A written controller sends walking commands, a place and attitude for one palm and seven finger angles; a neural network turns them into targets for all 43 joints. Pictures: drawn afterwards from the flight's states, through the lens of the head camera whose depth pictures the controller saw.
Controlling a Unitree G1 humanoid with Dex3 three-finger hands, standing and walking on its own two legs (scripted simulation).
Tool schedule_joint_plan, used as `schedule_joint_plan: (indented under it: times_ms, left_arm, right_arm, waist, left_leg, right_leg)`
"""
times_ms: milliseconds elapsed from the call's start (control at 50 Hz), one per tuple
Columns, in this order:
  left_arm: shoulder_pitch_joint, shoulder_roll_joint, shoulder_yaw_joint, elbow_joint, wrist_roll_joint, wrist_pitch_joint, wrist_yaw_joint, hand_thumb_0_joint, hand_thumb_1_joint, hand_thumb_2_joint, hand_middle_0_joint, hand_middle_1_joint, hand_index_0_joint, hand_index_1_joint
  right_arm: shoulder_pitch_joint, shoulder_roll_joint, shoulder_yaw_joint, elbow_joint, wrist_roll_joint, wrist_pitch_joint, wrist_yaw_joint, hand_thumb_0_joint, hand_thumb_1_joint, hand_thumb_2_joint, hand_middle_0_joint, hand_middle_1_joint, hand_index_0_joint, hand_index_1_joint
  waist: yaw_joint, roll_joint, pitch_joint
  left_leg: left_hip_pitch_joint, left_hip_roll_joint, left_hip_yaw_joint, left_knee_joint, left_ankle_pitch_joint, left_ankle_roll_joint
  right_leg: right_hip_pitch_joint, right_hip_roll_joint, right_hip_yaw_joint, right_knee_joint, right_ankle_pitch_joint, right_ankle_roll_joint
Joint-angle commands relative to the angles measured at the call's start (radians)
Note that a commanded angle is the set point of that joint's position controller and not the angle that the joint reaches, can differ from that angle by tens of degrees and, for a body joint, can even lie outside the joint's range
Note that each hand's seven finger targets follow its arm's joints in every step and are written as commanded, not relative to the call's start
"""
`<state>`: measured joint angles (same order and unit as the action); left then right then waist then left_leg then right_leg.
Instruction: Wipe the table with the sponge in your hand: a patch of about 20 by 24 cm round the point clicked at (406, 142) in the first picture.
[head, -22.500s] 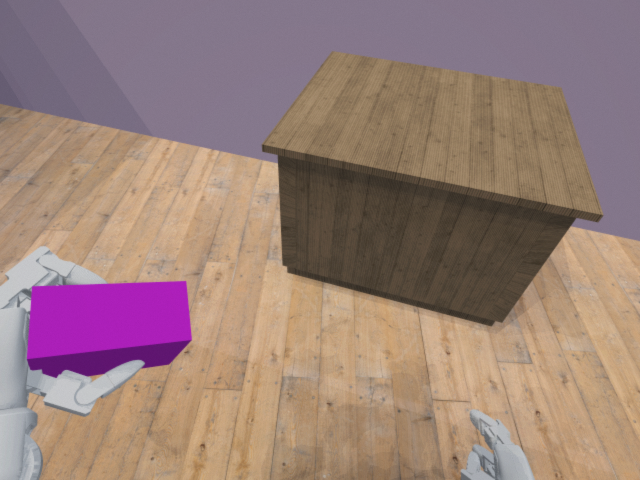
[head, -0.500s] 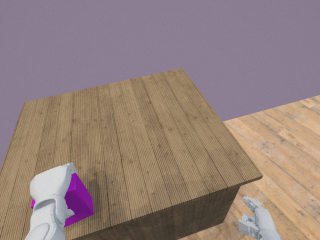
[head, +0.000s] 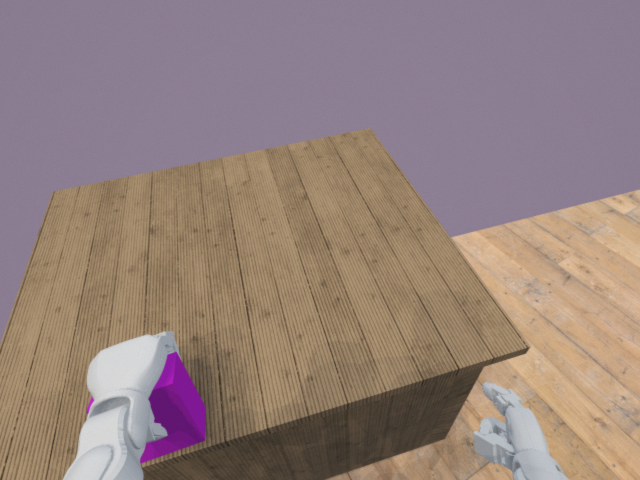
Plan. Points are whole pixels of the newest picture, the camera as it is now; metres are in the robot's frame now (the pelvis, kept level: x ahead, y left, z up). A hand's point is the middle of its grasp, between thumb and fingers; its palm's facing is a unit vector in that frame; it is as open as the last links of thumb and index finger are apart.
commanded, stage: move the sponge above the wiping area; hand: left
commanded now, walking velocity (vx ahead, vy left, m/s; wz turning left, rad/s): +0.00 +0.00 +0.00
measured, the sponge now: (158, 418) +0.19 +0.27 -0.07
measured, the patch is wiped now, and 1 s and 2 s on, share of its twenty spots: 0.00 0.00 0.00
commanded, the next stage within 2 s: none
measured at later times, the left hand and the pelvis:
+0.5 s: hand (158, 401) +0.20 +0.26 -0.02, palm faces -0.19 -0.21 -0.96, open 10.1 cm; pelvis +0.00 +0.00 +0.00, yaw +0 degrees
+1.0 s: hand (155, 388) +0.21 +0.26 +0.00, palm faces -0.08 -0.13 -0.99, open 10.0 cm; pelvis +0.00 +0.00 +0.00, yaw -1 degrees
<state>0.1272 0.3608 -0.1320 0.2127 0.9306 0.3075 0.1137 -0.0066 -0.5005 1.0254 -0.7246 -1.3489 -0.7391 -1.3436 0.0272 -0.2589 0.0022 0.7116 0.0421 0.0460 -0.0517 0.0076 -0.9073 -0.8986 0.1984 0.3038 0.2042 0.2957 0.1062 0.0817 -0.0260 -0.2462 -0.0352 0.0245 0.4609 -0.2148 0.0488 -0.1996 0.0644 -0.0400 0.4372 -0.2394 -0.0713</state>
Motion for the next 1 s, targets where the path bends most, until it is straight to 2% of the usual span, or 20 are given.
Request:
schedule_joint_plan:
  times_ms: [0, 80, 140, 180, 220, 260, 300, 360, 380, 420, 480, 560, 580, 640, 660, 720, 800, 880, 900, 980]
  left_arm:
    - [-0.322, 0.299, 0.200, -0.399, 0.102, -0.159, 0.132, 0.000, 0.100, 1.300, -1.200, -1.600, -1.200, -1.600]
    - [-0.258, 0.346, 0.302, -0.397, 0.124, -0.123, 0.252, 0.000, 0.100, 1.300, -1.200, -1.600, -1.200, -1.600]
    - [-0.165, 0.227, 0.228, -0.255, 0.089, -0.012, 0.279, 0.000, 0.100, 1.300, -1.200, -1.600, -1.200, -1.600]
    - [-0.086, 0.187, 0.202, -0.178, 0.023, 0.072, 0.239, 0.000, 0.100, 1.300, -1.200, -1.600, -1.200, -1.600]
    - [-0.022, 0.116, 0.111, -0.148, -0.039, 0.137, 0.166, 0.000, 0.100, 1.300, -1.200, -1.600, -1.200, -1.600]
    - [-0.029, 0.100, 0.048, -0.148, -0.053, 0.163, 0.088, 0.000, 0.100, 1.300, -1.200, -1.600, -1.200, -1.600]
    - [-0.107, 0.101, 0.004, -0.191, -0.031, 0.145, 0.029, 0.000, 0.100, 1.300, -1.200, -1.600, -1.200, -1.600]
    - [-0.210, 0.166, 0.048, -0.291, 0.011, 0.021, 0.014, 0.000, 0.100, 1.300, -1.200, -1.600, -1.200, -1.600]
    - [-0.277, 0.224, 0.090, -0.386, 0.022, -0.034, 0.031, 0.000, 0.100, 1.300, -1.200, -1.600, -1.200, -1.600]
    - [-0.315, 0.259, 0.139, -0.424, 0.049, -0.114, 0.085, 0.000, 0.100, 1.300, -1.200, -1.600, -1.200, -1.600]
    - [-0.320, 0.366, 0.266, -0.454, 0.091, -0.146, 0.177, 0.000, 0.100, 1.300, -1.200, -1.600, -1.200, -1.600]
    - [-0.246, 0.254, 0.225, -0.288, 0.123, -0.068, 0.255, 0.000, 0.100, 1.300, -1.200, -1.600, -1.200, -1.600]
    - [-0.220, 0.249, 0.238, -0.235, 0.095, -0.031, 0.253, 0.000, 0.100, 1.300, -1.200, -1.600, -1.200, -1.600]
    - [-0.058, 0.129, 0.137, -0.131, -0.018, 0.078, 0.178, 0.000, 0.100, 1.300, -1.200, -1.600, -1.200, -1.600]
    - [-0.040, 0.113, 0.102, -0.113, -0.040, 0.108, 0.143, 0.000, 0.100, 1.300, -1.200, -1.600, -1.200, -1.600]
    - [-0.065, 0.090, 0.019, -0.171, -0.034, 0.138, 0.048, 0.000, 0.100, 1.300, -1.200, -1.600, -1.200, -1.600]
    - [-0.174, 0.177, 0.067, -0.319, 0.027, 0.016, 0.025, 0.000, 0.100, 1.300, -1.200, -1.600, -1.200, -1.600]
    - [-0.294, 0.348, 0.234, -0.487, 0.084, -0.127, 0.137, 0.000, 0.100, 1.300, -1.200, -1.600, -1.200, -1.600]
    - [-0.253, 0.316, 0.237, -0.483, 0.083, -0.136, 0.171, 0.000, 0.100, 1.300, -1.200, -1.600, -1.200, -1.600]
    - [-0.208, 0.338, 0.308, -0.366, 0.105, -0.084, 0.263, 0.000, 0.100, 1.300, -1.200, -1.600, -1.200, -1.600]
  right_arm:
    - [-0.151, -0.094, -0.045, -0.158, -0.029, -0.076, -0.012, 0.000, -0.900, -0.900, 0.200, 0.300, 0.200, 0.300]
    - [-0.160, -0.107, -0.051, -0.149, -0.031, -0.068, -0.008, 0.000, -0.900, -0.900, 0.200, 0.300, 0.200, 0.300]
    - [-0.202, -0.102, -0.050, -0.135, -0.004, -0.055, 0.008, 0.000, -0.900, -0.900, 0.200, 0.300, 0.200, 0.300]
    - [-0.230, -0.108, -0.049, -0.128, 0.016, -0.039, 0.016, 0.000, -0.900, -0.900, 0.200, 0.300, 0.200, 0.300]
    - [-0.247, -0.109, -0.039, -0.142, 0.034, -0.023, 0.018, 0.000, -0.900, -0.900, 0.200, 0.300, 0.200, 0.300]
    - [-0.248, -0.117, -0.028, -0.151, 0.038, -0.011, 0.011, 0.000, -0.900, -0.900, 0.200, 0.300, 0.200, 0.300]
    - [-0.241, -0.119, -0.019, -0.168, 0.029, -0.011, 0.003, 0.000, -0.900, -0.900, 0.200, 0.300, 0.200, 0.300]
    - [-0.195, -0.106, -0.028, -0.172, 0.005, -0.040, -0.004, 0.000, -0.900, -0.900, 0.200, 0.300, 0.200, 0.300]
    - [-0.179, -0.105, -0.030, -0.176, -0.006, -0.055, -0.012, 0.000, -0.900, -0.900, 0.200, 0.300, 0.200, 0.300]
    - [-0.160, -0.087, -0.036, -0.167, -0.017, -0.079, -0.021, 0.000, -0.900, -0.900, 0.200, 0.300, 0.200, 0.300]
    - [-0.142, -0.104, -0.041, -0.141, -0.033, -0.081, -0.027, 0.000, -0.900, -0.900, 0.200, 0.300, 0.200, 0.300]
    - [-0.181, -0.100, -0.047, -0.133, -0.021, -0.062, -0.009, 0.000, -0.900, -0.900, 0.200, 0.300, 0.200, 0.300]
    - [-0.191, -0.105, -0.048, -0.124, -0.007, -0.053, -0.006, 0.000, -0.900, -0.900, 0.200, 0.300, 0.200, 0.300]
    - [-0.234, -0.108, -0.042, -0.134, 0.025, -0.033, 0.005, 0.000, -0.900, -0.900, 0.200, 0.300, 0.200, 0.300]
    - [-0.239, -0.113, -0.037, -0.134, 0.032, -0.021, 0.005, 0.000, -0.900, -0.900, 0.200, 0.300, 0.200, 0.300]
    - [-0.244, -0.115, -0.022, -0.169, 0.032, -0.008, 0.011, 0.000, -0.900, -0.900, 0.200, 0.300, 0.200, 0.300]
    - [-0.193, -0.106, -0.028, -0.182, -0.001, -0.031, 0.004, 0.000, -0.900, -0.900, 0.200, 0.300, 0.200, 0.300]
    - [-0.163, -0.102, -0.042, -0.165, -0.030, -0.063, -0.013, 0.000, -0.900, -0.900, 0.200, 0.300, 0.200, 0.300]
    - [-0.154, -0.091, -0.043, -0.164, -0.029, -0.068, -0.016, 0.000, -0.900, -0.900, 0.200, 0.300, 0.200, 0.300]
    - [-0.187, -0.110, -0.047, -0.137, -0.023, -0.053, -0.011, 0.000, -0.900, -0.900, 0.200, 0.300, 0.200, 0.300]
  waist:
    - [0.021, 0.075, -0.274]
    - [0.046, 0.106, -0.277]
    - [0.048, -0.003, -0.240]
    - [0.047, -0.073, -0.187]
    - [0.031, -0.147, -0.160]
    - [-0.001, -0.178, -0.123]
    - [-0.022, -0.147, -0.087]
    - [-0.024, -0.079, -0.155]
    - [-0.016, -0.014, -0.192]
    - [-0.007, 0.068, -0.236]
    - [0.020, 0.157, -0.259]
    - [0.025, 0.012, -0.211]
    - [0.028, -0.033, -0.186]
    - [0.034, -0.146, -0.181]
    - [0.019, -0.170, -0.155]
    - [-0.003, -0.124, -0.131]
    - [-0.010, -0.064, -0.190]
    - [0.021, 0.095, -0.272]
    - [0.025, 0.114, -0.275]
    - [0.036, 0.056, -0.212]
  left_leg:
    - [0.167, 0.014, -0.151, -0.009, 0.196, 0.002]
    - [0.147, 0.023, -0.145, -0.007, 0.229, -0.036]
    - [0.104, 0.022, -0.127, -0.016, 0.224, -0.032]
    - [0.082, 0.014, -0.119, -0.039, 0.208, -0.027]
    - [0.065, 0.010, -0.108, -0.045, 0.201, -0.014]
    - [0.056, 0.002, -0.113, -0.043, 0.192, 0.001]
    - [0.057, -0.007, -0.125, -0.041, 0.158, 0.013]
    - [0.106, -0.006, -0.129, -0.019, 0.157, 0.026]
    - [0.135, -0.001, -0.141, -0.018, 0.161, 0.025]
    - [0.183, 0.012, -0.152, -0.010, 0.178, 0.020]
    - [0.189, 0.022, -0.158, -0.015, 0.203, -0.018]
    - [0.119, 0.024, -0.124, -0.003, 0.191, -0.028]
    - [0.104, 0.020, -0.136, -0.024, 0.177, -0.028]
    - [0.073, 0.012, -0.109, -0.042, 0.186, -0.016]
    - [0.062, 0.009, -0.110, -0.045, 0.187, -0.013]
    - [0.065, 0.000, -0.122, -0.046, 0.194, 0.000]
    - [0.099, -0.006, -0.127, -0.015, 0.183, 0.021]
    - [0.182, 0.018, -0.156, -0.005, 0.220, 0.002]
    - [0.182, 0.025, -0.151, -0.009, 0.229, -0.008]
    - [0.137, 0.018, -0.138, -0.004, 0.200, -0.023]
  right_leg:
    - [-0.020, -0.028, 0.199, -0.044, 0.154, -0.029]
    - [-0.028, -0.019, 0.219, -0.036, 0.142, -0.052]
    - [-0.011, -0.032, 0.197, -0.047, 0.170, -0.039]
    - [0.028, -0.041, 0.200, -0.067, 0.202, -0.024]
    - [0.059, -0.052, 0.185, -0.073, 0.241, -0.004]
    - [0.058, -0.057, 0.187, -0.079, 0.270, 0.003]
    - [0.019, -0.050, 0.184, -0.094, 0.210, -0.003]
    - [-0.005, -0.043, 0.187, -0.087, 0.184, -0.009]
    - [-0.003, -0.035, 0.201, -0.078, 0.178, -0.016]
    - [-0.020, -0.032, 0.191, -0.061, 0.150, -0.021]
    - [-0.029, -0.019, 0.214, -0.055, 0.141, -0.043]
    - [-0.056, -0.028, 0.213, -0.064, 0.130, -0.044]
    - [-0.037, -0.028, 0.220, -0.075, 0.129, -0.040]
    - [0.046, -0.051, 0.189, -0.080, 0.220, -0.007]
    - [0.049, -0.054, 0.191, -0.083, 0.243, -0.001]
    - [0.040, -0.053, 0.173, -0.078, 0.241, -0.006]
    - [0.020, -0.040, 0.186, -0.067, 0.227, -0.012]
    - [0.000, -0.026, 0.217, -0.045, 0.208, -0.032]
    - [-0.008, -0.028, 0.197, -0.037, 0.180, -0.033]
    - [-0.030, -0.027, 0.244, -0.072, 0.154, -0.049]
